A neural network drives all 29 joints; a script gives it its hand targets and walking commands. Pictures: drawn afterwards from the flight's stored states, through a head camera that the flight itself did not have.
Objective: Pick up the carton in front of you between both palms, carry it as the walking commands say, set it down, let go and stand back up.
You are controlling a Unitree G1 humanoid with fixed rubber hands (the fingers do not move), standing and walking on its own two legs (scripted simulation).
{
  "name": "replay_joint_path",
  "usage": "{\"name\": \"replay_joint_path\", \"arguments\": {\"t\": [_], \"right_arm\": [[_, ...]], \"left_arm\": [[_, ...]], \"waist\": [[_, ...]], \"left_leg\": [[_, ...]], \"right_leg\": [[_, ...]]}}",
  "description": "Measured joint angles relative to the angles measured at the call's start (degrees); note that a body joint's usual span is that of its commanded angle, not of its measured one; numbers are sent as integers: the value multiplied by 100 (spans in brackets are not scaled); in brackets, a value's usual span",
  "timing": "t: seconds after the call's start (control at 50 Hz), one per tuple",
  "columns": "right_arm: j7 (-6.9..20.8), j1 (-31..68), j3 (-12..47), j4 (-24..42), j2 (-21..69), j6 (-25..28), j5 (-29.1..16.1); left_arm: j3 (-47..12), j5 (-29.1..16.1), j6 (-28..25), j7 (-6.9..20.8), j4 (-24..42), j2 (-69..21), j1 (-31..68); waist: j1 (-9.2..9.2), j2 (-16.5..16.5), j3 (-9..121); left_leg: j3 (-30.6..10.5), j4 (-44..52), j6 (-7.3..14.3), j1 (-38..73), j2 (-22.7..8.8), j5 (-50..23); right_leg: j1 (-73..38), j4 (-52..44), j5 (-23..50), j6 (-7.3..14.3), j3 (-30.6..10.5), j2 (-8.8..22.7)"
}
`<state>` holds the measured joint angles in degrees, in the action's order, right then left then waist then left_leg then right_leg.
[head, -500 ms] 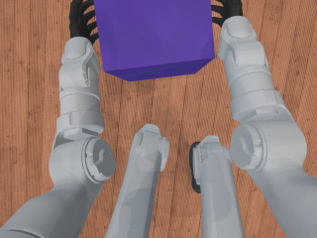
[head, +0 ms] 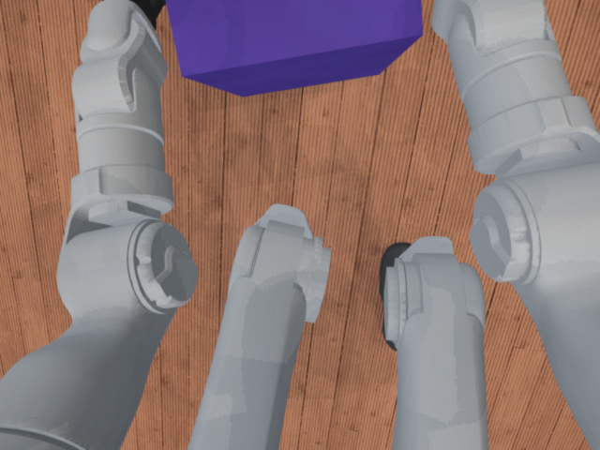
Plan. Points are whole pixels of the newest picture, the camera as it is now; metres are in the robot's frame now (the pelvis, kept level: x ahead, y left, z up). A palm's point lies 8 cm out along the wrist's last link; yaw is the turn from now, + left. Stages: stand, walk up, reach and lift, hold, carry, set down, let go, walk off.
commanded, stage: set down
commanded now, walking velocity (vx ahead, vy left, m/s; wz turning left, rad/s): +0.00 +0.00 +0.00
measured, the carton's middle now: out of the picture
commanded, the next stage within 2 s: none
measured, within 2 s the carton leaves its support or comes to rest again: rests again in 0.26 s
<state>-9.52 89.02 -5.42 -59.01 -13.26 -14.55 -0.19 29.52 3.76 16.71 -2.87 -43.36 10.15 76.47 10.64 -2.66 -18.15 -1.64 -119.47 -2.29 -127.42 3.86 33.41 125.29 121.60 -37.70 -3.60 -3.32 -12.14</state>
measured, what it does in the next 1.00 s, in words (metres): stands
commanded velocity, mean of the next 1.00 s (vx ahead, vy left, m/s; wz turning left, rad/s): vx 0.00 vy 0.00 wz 0.00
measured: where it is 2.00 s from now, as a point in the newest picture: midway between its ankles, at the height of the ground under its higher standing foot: (339, 298)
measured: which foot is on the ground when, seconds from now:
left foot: down 0.00-1.00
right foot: down 0.00-1.00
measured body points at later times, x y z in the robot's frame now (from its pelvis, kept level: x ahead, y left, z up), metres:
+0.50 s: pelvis -0.01 -0.01 -0.02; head +0.36 +0.03 +0.22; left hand +0.48 +0.28 -0.19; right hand +0.58 -0.01 -0.19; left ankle +0.10 +0.12 -0.37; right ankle +0.08 -0.11 -0.37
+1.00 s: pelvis -0.01 -0.02 -0.03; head +0.37 +0.03 +0.20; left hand +0.48 +0.28 -0.21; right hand +0.59 -0.02 -0.21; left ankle +0.10 +0.12 -0.37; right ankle +0.08 -0.11 -0.37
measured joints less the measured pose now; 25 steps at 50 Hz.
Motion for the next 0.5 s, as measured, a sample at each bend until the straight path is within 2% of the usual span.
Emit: {"name": "replay_joint_path", "arguments": {"t": [0.34, 0.5], "right_arm": [[30, 307, 139, -643, -73, 153, -113], [232, 499, -81, -882, -137, 222, 74]], "left_arm": [[138, 242, -142, 320, -453, 98, 74], [218, 388, -167, 522, -616, 162, 232]], "waist": [[18, -160, -266], [23, -149, -448]], "left_leg": [[15, -178, -91, 54, -155, -14], [68, -268, -63, 98, -204, -52]], "right_leg": [[73, 256, 87, 187, 131, 22], [39, 378, 109, 219, 148, 72]]}}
